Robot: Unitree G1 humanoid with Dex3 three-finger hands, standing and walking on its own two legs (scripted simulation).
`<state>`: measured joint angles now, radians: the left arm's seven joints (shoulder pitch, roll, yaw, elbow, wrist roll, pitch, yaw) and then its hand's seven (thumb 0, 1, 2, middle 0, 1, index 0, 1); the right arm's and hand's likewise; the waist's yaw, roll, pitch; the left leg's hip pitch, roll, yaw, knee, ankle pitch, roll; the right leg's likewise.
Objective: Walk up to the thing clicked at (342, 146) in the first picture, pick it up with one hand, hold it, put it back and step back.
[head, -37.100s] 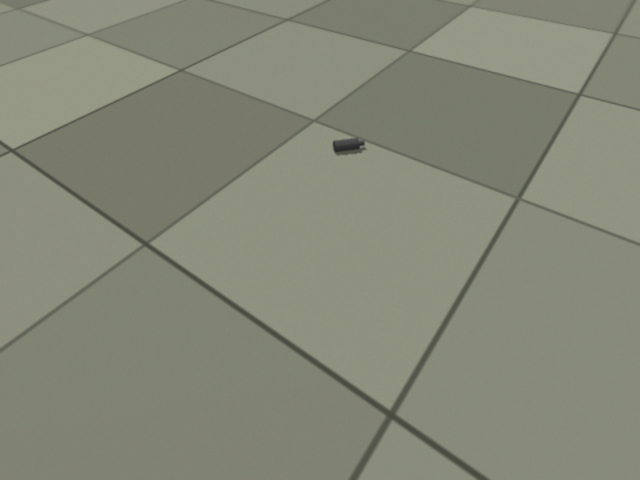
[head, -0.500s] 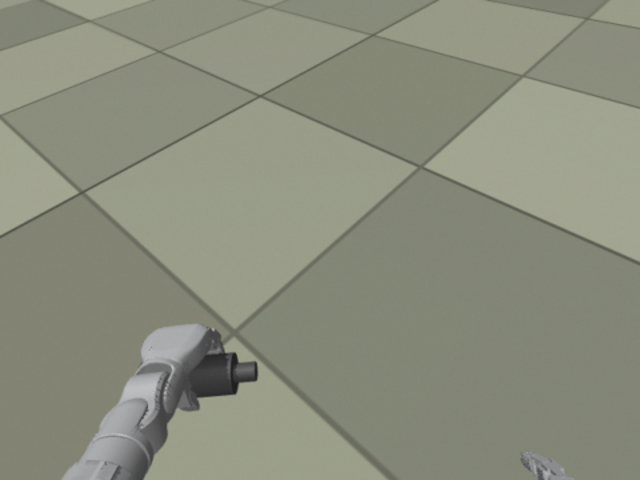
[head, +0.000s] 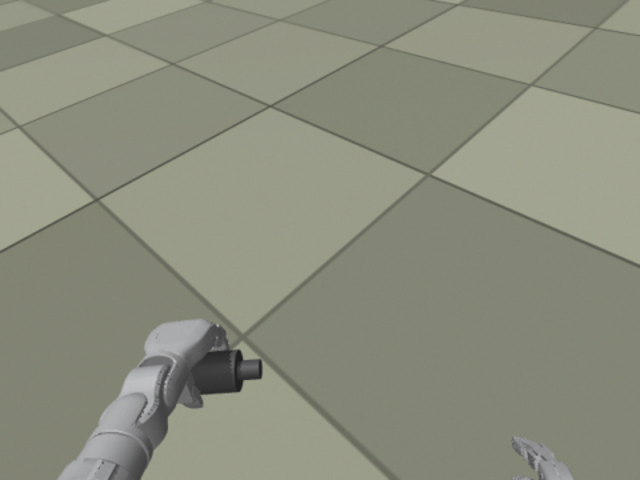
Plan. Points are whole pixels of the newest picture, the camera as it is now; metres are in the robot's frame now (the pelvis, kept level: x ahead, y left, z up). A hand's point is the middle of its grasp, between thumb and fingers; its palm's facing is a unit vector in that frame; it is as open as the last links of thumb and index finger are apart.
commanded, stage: hold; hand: left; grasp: from above
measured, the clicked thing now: (204, 372) +0.30 +0.21 -0.07
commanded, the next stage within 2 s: crouch in 0.44 s
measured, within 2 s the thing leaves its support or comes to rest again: neither
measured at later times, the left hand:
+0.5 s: hand (192, 372) +0.29 +0.22 -0.04, palm faces -0.47 -0.06 -0.88, open 8.8 cm
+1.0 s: hand (208, 397) +0.29 +0.23 -0.14, palm faces -0.49 -0.01 -0.87, open 8.9 cm
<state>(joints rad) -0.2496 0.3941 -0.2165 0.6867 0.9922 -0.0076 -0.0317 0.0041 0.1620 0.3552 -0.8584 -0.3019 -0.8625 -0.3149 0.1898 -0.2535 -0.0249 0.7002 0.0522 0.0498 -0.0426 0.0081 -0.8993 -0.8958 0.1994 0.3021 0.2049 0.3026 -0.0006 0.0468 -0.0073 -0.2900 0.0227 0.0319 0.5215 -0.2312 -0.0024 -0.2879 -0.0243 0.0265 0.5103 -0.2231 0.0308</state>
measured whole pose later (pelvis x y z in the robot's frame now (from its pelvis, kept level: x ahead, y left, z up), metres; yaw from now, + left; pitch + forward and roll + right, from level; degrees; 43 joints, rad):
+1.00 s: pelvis +0.00 +0.00 -0.03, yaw +1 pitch +10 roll -1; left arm -0.36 0.36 -0.18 1.01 1.14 -0.07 0.25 0.00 0.13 0.40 -0.85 -0.37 -0.85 -0.38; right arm 0.21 -0.26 -0.06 0.73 0.01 0.05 0.00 0.00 -0.89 -0.89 0.20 0.30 0.21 0.30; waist -0.05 0.00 -0.06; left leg -0.65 0.03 0.00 0.81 -0.34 -0.01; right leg -0.63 -0.02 0.01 0.79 -0.34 0.03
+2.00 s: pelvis -0.05 +0.00 -0.35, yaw -3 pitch +38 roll -6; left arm -0.85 0.56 0.05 1.33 1.23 -0.11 0.41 0.00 0.12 0.42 -0.85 -0.37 -0.85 -0.37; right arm 0.15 -0.25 -0.02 0.73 -0.12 -0.07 0.08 0.00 -0.90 -0.90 0.20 0.30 0.21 0.30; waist -0.20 0.01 -0.14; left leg -2.11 0.02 -0.10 2.13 -0.69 -0.02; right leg -2.05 0.00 -0.03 2.07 -0.69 0.04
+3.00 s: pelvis -0.06 +0.00 -0.44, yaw -5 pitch +35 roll -8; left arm -0.96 0.71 0.11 1.50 1.28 -0.19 0.46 0.00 0.13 0.38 -0.88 -0.31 -0.88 -0.32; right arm 0.14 -0.28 0.07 0.75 -0.16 -0.09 0.14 0.00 -0.90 -0.89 0.20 0.30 0.21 0.30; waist -0.26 -0.03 -0.01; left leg -2.33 0.01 -0.16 2.41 -0.70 -0.03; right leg -2.26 0.02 -0.06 2.33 -0.69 0.05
